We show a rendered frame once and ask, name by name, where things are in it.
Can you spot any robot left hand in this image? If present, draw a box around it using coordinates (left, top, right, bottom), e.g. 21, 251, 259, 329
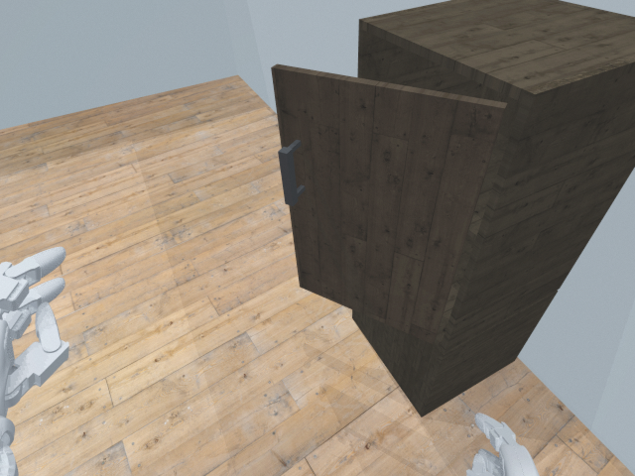
0, 247, 69, 417

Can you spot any cupboard door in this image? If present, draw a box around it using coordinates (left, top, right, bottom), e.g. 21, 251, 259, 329
271, 64, 507, 344

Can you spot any handle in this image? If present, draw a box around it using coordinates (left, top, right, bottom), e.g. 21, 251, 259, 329
278, 140, 306, 206

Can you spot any robot right hand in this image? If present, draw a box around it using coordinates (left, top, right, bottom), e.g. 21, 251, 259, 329
466, 413, 540, 476

